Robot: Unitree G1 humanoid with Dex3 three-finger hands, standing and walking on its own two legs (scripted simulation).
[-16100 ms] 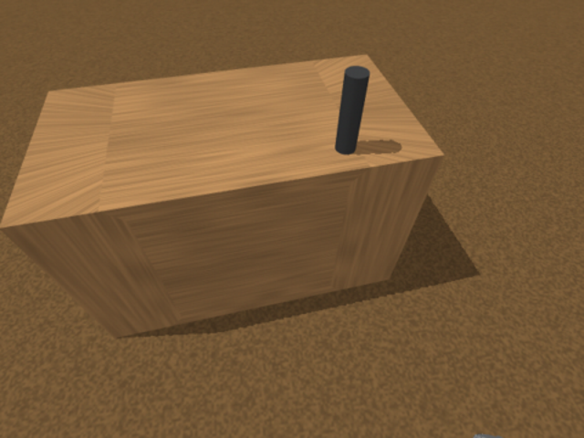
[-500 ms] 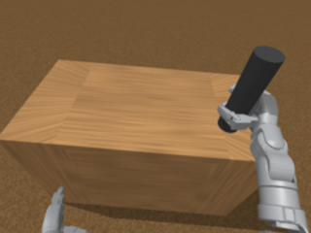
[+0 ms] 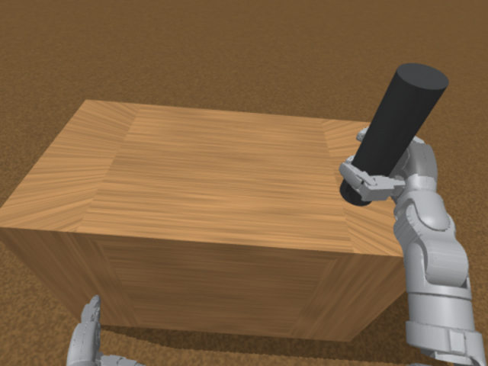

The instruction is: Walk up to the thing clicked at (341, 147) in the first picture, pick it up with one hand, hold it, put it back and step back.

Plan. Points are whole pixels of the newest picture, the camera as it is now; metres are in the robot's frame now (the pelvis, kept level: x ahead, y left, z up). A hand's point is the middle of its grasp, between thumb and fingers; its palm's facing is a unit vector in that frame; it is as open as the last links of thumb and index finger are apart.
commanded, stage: hold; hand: right
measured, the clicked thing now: (382, 146) +0.34 -0.17 +0.23
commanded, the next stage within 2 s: none
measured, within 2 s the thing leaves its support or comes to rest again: neither
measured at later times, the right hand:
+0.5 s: hand (369, 165) +0.34 -0.17 +0.19, palm faces +0.18 +0.98 +0.00, open 8.2 cm
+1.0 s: hand (373, 164) +0.34 -0.18 +0.19, palm faces +0.19 +0.98 -0.02, open 8.2 cm
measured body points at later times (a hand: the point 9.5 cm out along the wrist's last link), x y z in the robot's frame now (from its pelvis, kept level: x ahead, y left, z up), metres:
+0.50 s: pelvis +0.01 +0.00 +0.00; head -0.02 +0.03 +0.45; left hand +0.17 +0.26 -0.08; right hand +0.33 -0.22 +0.19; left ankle -0.02 +0.12 -0.74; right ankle +0.03 -0.13 -0.74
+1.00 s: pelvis +0.01 +0.01 +0.00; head -0.01 +0.03 +0.45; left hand +0.17 +0.27 -0.09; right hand +0.32 -0.23 +0.19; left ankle -0.02 +0.12 -0.74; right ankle +0.03 -0.13 -0.74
